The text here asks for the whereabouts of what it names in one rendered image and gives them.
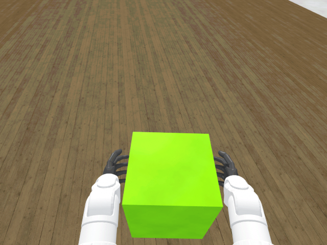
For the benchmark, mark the right robot hand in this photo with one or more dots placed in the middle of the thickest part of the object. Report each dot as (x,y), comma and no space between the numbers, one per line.
(228,168)

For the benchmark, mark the left robot hand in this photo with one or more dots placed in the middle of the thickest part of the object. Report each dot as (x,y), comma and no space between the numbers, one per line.
(111,165)

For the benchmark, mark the robot right forearm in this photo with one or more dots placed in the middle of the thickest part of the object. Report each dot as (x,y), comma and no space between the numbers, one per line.
(246,215)

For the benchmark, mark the carton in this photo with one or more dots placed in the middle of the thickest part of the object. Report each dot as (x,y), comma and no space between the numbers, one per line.
(171,188)

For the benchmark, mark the robot left forearm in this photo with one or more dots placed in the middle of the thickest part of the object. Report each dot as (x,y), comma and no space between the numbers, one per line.
(101,212)

